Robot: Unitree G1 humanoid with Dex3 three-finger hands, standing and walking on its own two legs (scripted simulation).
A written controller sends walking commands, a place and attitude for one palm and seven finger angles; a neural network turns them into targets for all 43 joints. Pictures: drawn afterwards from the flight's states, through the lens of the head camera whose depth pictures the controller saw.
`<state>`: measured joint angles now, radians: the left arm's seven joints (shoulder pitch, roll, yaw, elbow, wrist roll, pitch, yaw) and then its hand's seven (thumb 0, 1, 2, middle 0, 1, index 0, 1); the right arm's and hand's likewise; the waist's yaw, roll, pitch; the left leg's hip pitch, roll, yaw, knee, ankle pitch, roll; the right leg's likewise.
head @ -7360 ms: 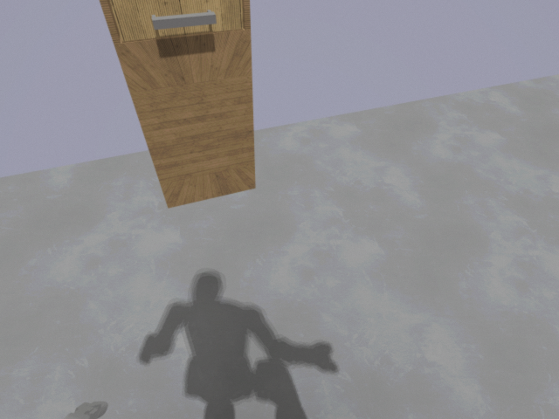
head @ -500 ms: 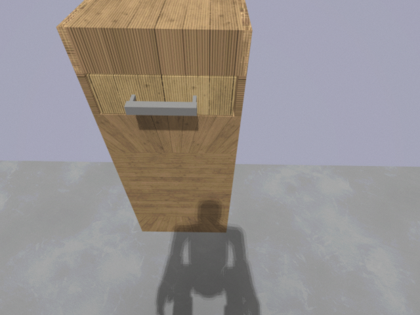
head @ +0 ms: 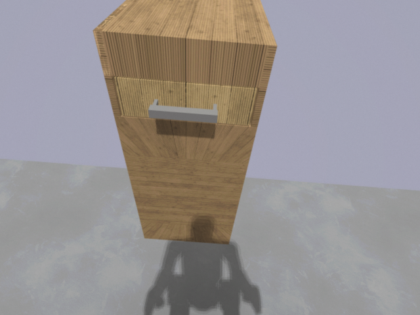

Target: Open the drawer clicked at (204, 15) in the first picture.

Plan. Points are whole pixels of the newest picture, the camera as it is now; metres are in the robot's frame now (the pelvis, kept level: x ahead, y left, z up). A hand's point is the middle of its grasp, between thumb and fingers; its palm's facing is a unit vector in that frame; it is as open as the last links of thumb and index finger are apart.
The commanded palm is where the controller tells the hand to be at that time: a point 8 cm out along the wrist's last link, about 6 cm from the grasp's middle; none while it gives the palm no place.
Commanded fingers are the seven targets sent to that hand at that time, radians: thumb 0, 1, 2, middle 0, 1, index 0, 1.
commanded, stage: shuffle to correct the standing spot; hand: left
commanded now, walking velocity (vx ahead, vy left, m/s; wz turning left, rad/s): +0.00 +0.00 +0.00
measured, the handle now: (184, 109) +0.62 +0.11 +0.07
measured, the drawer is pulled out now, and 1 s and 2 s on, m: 0.00 0.00 0.00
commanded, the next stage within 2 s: come to a stop and stand still in 0.90 s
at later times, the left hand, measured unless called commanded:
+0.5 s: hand out of the picture -0.06 +0.13 -0.18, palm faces +0.09 -0.99 -0.13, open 7.4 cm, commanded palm none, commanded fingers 0.00 0.90 0.90 -0.20 -0.30 -0.20 -0.30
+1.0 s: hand out of the picture +0.10 +0.08 -0.17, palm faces +0.05 -0.97 -0.23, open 7.3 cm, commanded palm none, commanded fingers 0.00 0.90 0.90 -0.20 -0.30 -0.20 -0.30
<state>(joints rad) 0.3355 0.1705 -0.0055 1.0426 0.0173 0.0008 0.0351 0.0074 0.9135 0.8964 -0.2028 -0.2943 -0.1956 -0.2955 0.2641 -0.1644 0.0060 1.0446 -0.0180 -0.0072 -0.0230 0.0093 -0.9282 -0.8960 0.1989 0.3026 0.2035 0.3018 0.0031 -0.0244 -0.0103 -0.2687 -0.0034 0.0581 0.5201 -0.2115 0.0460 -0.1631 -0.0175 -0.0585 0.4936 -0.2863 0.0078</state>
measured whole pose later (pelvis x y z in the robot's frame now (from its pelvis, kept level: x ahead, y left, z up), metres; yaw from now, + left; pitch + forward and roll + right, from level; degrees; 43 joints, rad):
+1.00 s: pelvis +0.06 -0.11 -0.01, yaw +0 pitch +0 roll +0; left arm 0.29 0.17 0.06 1.01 0.03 -0.02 0.00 0.02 0.93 0.90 -0.20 -0.29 -0.19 -0.30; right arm 0.38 -0.14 -0.05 1.11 -0.03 0.03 -0.01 0.01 -0.91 -0.90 0.20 0.30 0.21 0.30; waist -0.01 0.02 0.01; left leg -0.40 0.10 0.05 0.91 -0.50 0.03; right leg -0.33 -0.04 -0.13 0.57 -0.24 -0.03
